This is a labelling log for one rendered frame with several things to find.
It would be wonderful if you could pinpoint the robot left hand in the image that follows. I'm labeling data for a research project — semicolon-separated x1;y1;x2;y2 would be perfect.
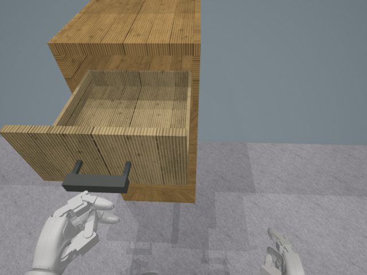
32;191;120;275

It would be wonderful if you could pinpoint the drawer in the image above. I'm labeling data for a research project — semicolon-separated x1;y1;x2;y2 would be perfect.
0;70;192;186

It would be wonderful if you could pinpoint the cabinet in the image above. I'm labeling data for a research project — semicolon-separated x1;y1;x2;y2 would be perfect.
48;0;201;203

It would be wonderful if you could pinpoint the handle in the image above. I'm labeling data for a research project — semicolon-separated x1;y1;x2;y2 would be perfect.
62;160;131;194

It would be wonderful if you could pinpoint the robot right hand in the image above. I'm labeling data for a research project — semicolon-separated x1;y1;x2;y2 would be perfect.
261;227;306;275

